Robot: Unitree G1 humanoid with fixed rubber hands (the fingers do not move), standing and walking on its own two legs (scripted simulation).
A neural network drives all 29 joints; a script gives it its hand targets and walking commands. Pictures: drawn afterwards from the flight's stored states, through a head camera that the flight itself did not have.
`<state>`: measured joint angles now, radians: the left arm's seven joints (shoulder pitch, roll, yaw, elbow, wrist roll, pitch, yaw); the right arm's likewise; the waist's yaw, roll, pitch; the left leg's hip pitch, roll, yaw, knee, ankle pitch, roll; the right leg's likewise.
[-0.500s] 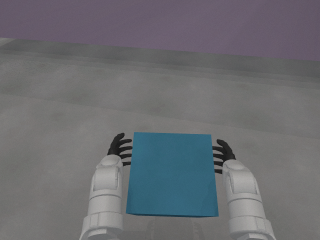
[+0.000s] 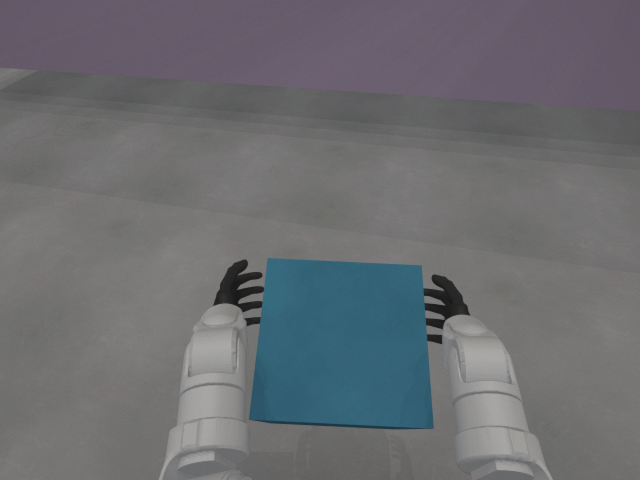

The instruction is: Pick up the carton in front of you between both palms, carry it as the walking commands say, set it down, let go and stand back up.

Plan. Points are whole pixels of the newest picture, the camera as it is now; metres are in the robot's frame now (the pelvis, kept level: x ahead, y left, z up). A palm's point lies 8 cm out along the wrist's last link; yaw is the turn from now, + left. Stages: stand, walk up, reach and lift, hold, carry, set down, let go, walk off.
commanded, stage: set down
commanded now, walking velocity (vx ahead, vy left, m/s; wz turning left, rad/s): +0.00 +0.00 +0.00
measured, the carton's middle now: (337, 353) +0.31 +0.01 -0.06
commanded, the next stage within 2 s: none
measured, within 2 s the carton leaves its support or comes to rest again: neither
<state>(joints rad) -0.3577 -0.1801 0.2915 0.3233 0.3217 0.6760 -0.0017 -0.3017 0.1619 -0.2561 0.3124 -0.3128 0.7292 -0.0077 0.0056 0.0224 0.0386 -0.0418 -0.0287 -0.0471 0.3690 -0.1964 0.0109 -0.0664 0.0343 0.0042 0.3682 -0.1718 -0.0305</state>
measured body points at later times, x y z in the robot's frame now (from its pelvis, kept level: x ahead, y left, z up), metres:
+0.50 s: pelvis -0.04 +0.01 -0.06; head +0.17 -0.01 +0.33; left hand +0.36 +0.13 -0.14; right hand +0.34 -0.16 -0.17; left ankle +0.01 +0.12 -0.74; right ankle +0.03 -0.10 -0.74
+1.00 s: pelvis -0.08 +0.00 -0.20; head +0.16 -0.03 +0.18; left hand +0.39 +0.12 -0.27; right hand +0.38 -0.18 -0.30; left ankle +0.01 +0.12 -0.74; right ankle +0.03 -0.10 -0.74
